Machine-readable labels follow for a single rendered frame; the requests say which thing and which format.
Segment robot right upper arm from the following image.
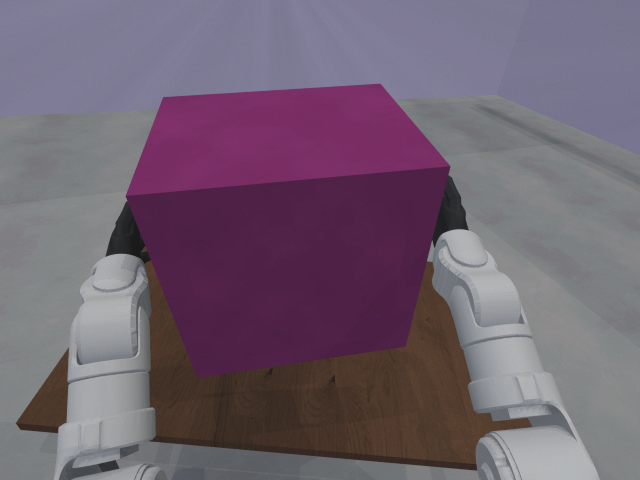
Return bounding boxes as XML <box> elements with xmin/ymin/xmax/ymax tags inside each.
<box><xmin>476</xmin><ymin>425</ymin><xmax>597</xmax><ymax>480</ymax></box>

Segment table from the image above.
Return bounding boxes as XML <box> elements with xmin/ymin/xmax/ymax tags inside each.
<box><xmin>16</xmin><ymin>247</ymin><xmax>532</xmax><ymax>473</ymax></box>

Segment robot right hand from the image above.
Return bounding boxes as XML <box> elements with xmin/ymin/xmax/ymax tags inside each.
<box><xmin>432</xmin><ymin>175</ymin><xmax>469</xmax><ymax>248</ymax></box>

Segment robot left hand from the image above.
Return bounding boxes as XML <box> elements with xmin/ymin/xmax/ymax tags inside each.
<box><xmin>106</xmin><ymin>201</ymin><xmax>151</xmax><ymax>264</ymax></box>

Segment carton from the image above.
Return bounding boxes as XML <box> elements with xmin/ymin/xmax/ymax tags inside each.
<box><xmin>126</xmin><ymin>84</ymin><xmax>450</xmax><ymax>378</ymax></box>

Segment robot right forearm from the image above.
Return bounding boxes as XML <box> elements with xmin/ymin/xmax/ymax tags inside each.
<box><xmin>432</xmin><ymin>229</ymin><xmax>600</xmax><ymax>480</ymax></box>

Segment robot left forearm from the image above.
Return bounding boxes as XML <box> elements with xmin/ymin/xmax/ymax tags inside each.
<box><xmin>53</xmin><ymin>254</ymin><xmax>156</xmax><ymax>480</ymax></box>

